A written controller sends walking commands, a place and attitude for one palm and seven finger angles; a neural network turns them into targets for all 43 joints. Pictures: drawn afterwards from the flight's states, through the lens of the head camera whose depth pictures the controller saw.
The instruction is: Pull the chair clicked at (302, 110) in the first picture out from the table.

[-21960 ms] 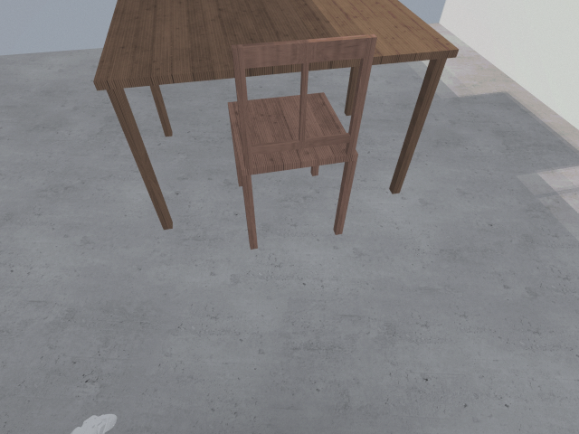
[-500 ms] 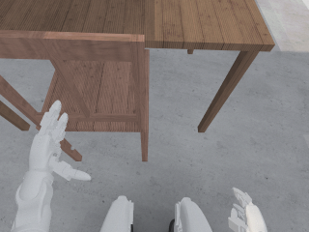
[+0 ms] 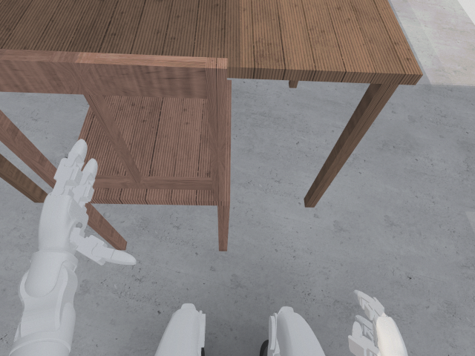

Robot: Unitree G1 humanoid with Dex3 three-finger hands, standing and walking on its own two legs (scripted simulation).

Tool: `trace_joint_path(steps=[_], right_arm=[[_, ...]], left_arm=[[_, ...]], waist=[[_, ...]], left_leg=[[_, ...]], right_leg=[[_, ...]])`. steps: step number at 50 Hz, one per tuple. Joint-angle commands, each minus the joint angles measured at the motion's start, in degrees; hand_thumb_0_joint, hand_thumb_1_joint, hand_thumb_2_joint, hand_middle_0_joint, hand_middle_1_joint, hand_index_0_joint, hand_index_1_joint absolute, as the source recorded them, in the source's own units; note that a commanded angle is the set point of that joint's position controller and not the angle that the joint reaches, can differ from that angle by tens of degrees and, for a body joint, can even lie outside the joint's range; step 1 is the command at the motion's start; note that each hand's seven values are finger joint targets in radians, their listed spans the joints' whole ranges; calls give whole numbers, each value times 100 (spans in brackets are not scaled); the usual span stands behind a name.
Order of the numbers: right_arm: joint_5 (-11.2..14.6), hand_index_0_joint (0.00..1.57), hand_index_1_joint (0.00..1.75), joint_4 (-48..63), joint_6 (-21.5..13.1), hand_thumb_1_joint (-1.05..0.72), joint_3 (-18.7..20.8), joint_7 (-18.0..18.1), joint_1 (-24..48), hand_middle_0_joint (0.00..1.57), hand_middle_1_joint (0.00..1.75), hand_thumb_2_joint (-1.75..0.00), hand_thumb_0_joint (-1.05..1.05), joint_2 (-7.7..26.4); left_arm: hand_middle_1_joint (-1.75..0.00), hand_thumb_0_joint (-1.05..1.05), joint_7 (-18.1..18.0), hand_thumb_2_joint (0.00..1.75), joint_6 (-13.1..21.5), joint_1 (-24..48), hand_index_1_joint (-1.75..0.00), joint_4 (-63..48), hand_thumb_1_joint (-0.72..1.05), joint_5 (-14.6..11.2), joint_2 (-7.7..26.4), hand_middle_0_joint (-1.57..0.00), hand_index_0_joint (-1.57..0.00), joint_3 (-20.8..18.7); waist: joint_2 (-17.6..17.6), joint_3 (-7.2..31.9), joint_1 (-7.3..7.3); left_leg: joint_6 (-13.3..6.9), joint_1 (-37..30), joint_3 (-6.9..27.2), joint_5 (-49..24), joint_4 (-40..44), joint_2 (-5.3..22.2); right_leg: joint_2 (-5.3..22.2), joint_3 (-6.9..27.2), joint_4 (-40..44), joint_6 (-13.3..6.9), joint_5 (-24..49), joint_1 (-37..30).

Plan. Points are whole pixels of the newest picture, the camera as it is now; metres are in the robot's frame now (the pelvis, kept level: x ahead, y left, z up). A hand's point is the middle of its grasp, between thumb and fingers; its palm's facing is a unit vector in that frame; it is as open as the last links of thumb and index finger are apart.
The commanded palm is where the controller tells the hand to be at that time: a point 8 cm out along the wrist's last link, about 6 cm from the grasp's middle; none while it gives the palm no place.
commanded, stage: aim the fingers beside a spindle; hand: left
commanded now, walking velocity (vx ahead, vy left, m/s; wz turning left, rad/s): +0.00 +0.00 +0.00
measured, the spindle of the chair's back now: (118, 144) +0.47 +0.24 +0.02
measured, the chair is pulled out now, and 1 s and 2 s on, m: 0.00 0.00 0.00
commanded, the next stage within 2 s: push the fingers through the gap in 0.40 s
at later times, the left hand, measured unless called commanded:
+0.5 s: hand (110, 230) +0.30 +0.21 +0.02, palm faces +0.02 -1.00 -0.03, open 16.9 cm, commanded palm +0.29 +0.26 +0.03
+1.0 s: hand (112, 195) +0.36 +0.22 +0.02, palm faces +0.06 -1.00 -0.04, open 16.9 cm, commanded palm +0.34 +0.26 +0.03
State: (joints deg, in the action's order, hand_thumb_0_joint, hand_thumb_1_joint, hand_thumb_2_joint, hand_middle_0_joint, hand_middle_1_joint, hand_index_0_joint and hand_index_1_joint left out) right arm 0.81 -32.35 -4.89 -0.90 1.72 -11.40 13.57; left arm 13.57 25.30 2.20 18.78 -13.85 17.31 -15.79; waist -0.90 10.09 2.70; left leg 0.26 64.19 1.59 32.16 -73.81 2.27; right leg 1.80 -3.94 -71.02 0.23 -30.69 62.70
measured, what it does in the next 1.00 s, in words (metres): stands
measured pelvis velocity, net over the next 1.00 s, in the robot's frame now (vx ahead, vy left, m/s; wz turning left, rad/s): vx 0.00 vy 0.00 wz -0.01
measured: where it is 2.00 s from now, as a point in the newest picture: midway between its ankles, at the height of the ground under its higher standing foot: outside the picture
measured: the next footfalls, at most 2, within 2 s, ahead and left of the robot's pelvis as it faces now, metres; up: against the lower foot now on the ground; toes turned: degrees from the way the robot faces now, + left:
none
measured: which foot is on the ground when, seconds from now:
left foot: down 0.00-1.00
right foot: down 0.00-1.00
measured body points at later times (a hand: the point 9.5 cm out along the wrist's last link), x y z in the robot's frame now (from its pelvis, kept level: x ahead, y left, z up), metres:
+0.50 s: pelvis +0.00 +0.00 +0.00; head +0.12 +0.02 +0.44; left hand +0.30 +0.26 +0.02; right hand +0.17 -0.25 -0.10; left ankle +0.02 +0.12 -0.62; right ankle +0.03 -0.13 -0.62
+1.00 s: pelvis +0.00 +0.00 +0.00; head +0.12 +0.02 +0.44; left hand +0.35 +0.27 +0.03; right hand +0.14 -0.25 -0.10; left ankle +0.02 +0.12 -0.62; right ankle +0.03 -0.13 -0.62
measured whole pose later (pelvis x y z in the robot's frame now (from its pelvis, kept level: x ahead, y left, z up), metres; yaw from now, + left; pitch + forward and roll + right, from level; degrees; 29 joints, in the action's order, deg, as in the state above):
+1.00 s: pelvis +0.00 +0.00 +0.00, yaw +0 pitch +23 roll -3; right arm 0.9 -33.3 -3.9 -1.2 2.0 -13.2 14.2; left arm 13.6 22.9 11.6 28.7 -13.5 18.5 -17.5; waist -1.0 9.8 3.8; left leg 0.1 64.7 1.5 32.1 -73.5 2.4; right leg 1.5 -3.7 -70.3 0.4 -30.3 63.2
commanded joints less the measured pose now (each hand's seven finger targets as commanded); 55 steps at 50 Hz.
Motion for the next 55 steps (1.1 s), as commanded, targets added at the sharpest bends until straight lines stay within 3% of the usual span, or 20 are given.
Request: trace_joint_path(steps=[1,5,7,9,12,14,16,19,23,27,30,32,35,38,41,42,45,48,53,55], right_arm=[[77,20,30,760,-166,-90,374,76,-120,20,30,-90,0,1012],[36,20,30,844,-360,-90,432,111,-123,20,30,-90,0,952],[1,20,30,788,-436,-90,442,118,-174,20,30,-90,0,936],[-33,20,30,687,-448,-90,428,106,-198,20,30,-90,0,896],[-45,20,30,536,-333,-90,405,97,-173,20,30,-90,0,926],[-22,20,30,563,-217,-90,400,71,-133,20,30,-90,0,927],[14,20,30,707,-158,-90,398,42,-93,20,30,-90,0,941],[46,20,30,894,-194,-90,419,17,-77,20,30,-90,0,930],[9,20,30,888,-334,-90,449,62,-120,20,30,-90,0,903],[-37,20,30,566,-353,-90,408,123,-138,20,30,-90,0,919],[-15,20,30,507,-300,-90,383,136,-79,20,30,-90,0,960],[7,20,30,568,-283,-90,373,167,-97,20,30,-90,0,999],[18,20,30,680,-299,-90,384,176,-127,20,30,-90,0,1010],[11,20,30,686,-305,-90,406,168,-206,20,30,-90,0,992],[-3,20,30,594,-255,-90,375,129,-218,20,30,-90,0,924],[-7,20,30,533,-224,-90,361,132,-257,20,30,-90,0,941],[1,20,30,490,-147,-90,348,103,-266,20,30,-90,0,955],[1,20,30,542,-120,-90,369,81,-337,20,30,-90,0,1006],[-30,20,30,484,-139,-90,411,84,-445,20,30,-90,0,991],[-44,20,30,380,-125,-90,415,102,-466,20,30,-90,0,999]], left_arm=[[-8,0,324,30,-68,560,-8,-99,-50,-213,680,-6,-6,-287],[-8,0,455,30,398,1033,-8,-1798,-50,-317,824,-6,-6,-135],[-8,0,301,30,585,895,-8,-2387,-50,-313,1008,-6,-6,-190],[-8,0,98,30,602,586,-8,-2338,-50,-245,969,-6,-6,-234],[-8,0,-125,30,364,357,-8,-1224,-50,-91,1160,-6,-6,-620],[-8,0,-107,30,186,377,-8,-552,-50,-53,924,-6,-6,-540],[-8,0,26,30,46,183,-8,-353,-50,-123,683,-6,-6,-399],[-8,0,261,30,115,133,-8,-1094,-50,-246,584,-6,-6,-191],[-8,0,258,30,480,294,-8,-2367,-50,-325,872,-6,-6,-180],[-8,0,-18,30,555,677,-8,-1609,-50,-183,1001,-6,-6,-419],[-8,0,-1,30,408,1119,-8,-663,-50,-85,847,-6,-6,-350],[-8,0,115,30,294,1499,-8,-569,-50,-55,886,-6,-6,-242],[-8,0,299,30,161,1631,-8,-1027,-50,-118,905,-6,-6,-121],[-8,0,313,30,147,1452,-8,-1442,-50,-202,1259,-6,-6,-443],[-8,0,150,30,110,1353,-8,-1082,-50,-224,1184,-6,-6,-540],[-8,0,79,30,61,1268,-8,-591,-50,-196,1274,-6,-6,-700],[-8,0,-17,30,42,1730,-8,4,-50,-97,956,-6,-6,-456],[-8,0,31,30,109,1998,-8,68,-50,8,1004,-6,-6,-376],[-8,0,153,30,401,2552,-8,-585,-50,22,1169,-6,-6,-289],[-8,0,99,30,446,2664,-8,-416,-50,13,1276,-6,-6,-427]], waist=[[43,1444,50],[-609,2614,-39],[-805,2841,-27],[-775,2661,-36],[-349,1767,-12],[-55,1409,32],[-46,1430,-30],[-390,2106,-108],[-568,2635,-58],[-304,1684,152],[-158,1255,227],[-340,1418,211],[-755,2292,62],[-716,2952,-57],[-521,2467,-4],[-227,2158,23],[-108,1587,176],[-274,1742,149],[-781,2558,134],[-634,2501,172]], left_leg=[[-146,-782,-16,-1021,944,-248],[-147,-1829,42,-2015,940,-174],[-121,-2301,112,-2522,959,-128],[-91,-2360,156,-2707,1017,-122],[-96,-1488,147,-1916,1009,-149],[-92,-1058,65,-1450,968,-202],[-93,-1018,28,-1302,1026,-231],[-115,-1481,-16,-1894,1029,-219],[-127,-2038,60,-2465,985,-157],[-122,-1403,133,-1736,893,-158],[-117,-889,88,-843,857,-220],[-131,-990,84,-762,918,-225],[-111,-1725,77,-1485,1009,-196],[-107,-2143,104,-2325,989,-147],[-95,-1814,85,-2242,992,-144],[-109,-1506,94,-2042,975,-146],[-107,-1098,52,-1408,984,-170],[-105,-1250,42,-1444,1040,-165],[-82,-2047,82,-2208,1009,-126],[-82,-2004,101,-2281,967,-109]], right_leg=[[-228,159,993,-111,849,-1168],[-213,156,853,-151,1602,-1455],[-235,102,817,-163,1784,-1365],[-222,60,816,-151,1810,-1274],[-241,17,813,-135,1350,-1061],[-233,40,835,-109,1139,-1000],[-239,49,887,-125,1050,-1078],[-220,95,872,-150,1616,-1462],[-240,107,851,-129,1922,-1559],[-260,46,818,-116,1273,-940],[-243,88,866,-109,561,-627],[-231,107,880,-142,504,-660],[-201,124,918,-174,1071,-1047],[-207,137,877,-159,1733,-1480],[-228,99,891,-116,1733,-1435],[-251,88,889,-112,1617,-1381],[-244,99,954,-91,1128,-1046],[-240,107,955,-134,1118,-1045],[-231,134,900,-165,1596,-1182],[-234,131,883,-148,1660,-1143]])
